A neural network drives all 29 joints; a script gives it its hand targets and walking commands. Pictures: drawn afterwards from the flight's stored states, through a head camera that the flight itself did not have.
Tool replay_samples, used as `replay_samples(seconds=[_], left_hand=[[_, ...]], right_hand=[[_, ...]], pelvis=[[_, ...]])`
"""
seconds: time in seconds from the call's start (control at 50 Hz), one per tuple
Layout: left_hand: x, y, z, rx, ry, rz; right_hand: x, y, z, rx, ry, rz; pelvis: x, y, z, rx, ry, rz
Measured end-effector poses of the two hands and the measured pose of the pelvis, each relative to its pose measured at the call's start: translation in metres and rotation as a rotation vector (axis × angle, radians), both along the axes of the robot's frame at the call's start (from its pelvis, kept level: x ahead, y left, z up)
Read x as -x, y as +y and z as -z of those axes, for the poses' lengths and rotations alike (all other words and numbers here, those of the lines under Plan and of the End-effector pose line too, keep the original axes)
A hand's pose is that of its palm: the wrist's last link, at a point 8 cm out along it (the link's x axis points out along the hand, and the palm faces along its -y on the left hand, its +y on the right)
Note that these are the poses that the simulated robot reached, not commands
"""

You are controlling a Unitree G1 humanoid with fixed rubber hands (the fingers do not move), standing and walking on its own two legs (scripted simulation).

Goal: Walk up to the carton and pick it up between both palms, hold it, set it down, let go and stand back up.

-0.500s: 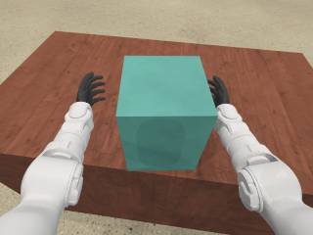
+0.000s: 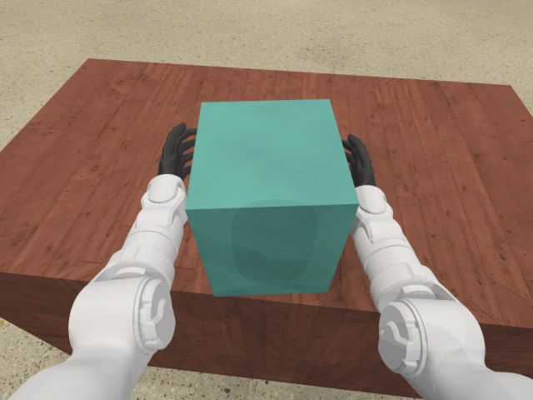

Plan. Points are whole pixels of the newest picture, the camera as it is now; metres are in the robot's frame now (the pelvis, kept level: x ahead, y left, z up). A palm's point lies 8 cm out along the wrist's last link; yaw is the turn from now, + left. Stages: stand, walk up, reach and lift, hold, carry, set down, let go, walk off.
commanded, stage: reach and lift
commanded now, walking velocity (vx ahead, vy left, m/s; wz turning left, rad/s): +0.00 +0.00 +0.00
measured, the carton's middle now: (268, 203) +0.42 +0.01 +0.06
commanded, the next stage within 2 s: none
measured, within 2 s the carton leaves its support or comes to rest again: leaves its support in 1.44 s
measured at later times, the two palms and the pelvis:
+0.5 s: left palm (172, 178) +0.43 +0.16 +0.11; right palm (361, 190) +0.41 -0.13 +0.10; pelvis +0.03 +0.02 +0.01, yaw +0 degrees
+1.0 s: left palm (173, 178) +0.44 +0.16 +0.10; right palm (360, 191) +0.41 -0.13 +0.09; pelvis +0.03 +0.02 +0.01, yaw +0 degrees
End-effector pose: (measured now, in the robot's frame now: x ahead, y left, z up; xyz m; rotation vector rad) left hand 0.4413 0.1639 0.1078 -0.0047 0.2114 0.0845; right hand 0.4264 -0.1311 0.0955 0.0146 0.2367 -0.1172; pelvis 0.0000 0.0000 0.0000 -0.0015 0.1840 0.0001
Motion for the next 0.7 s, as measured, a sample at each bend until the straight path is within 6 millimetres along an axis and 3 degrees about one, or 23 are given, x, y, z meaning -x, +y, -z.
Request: replay_samples(seconds=[0.3, 0.7], left_hand=[[0.01, -0.005, -0.002, 0.034, -0.062, 0.004], [0.005, -0.002, 0.003, 0.02, -0.018, -0.004]], right_hand=[[0.019, -0.003, -0.004, 0.083, -0.07, 0.007], [0.012, 0.0, 0.001, 0.095, -0.059, -0.013]], pelvis=[[-0.017, 0.01, -0.008, 0.015, -0.153, 0.0], [-0.031, 0.02, -0.007, 0.029, -0.179, 0.001]])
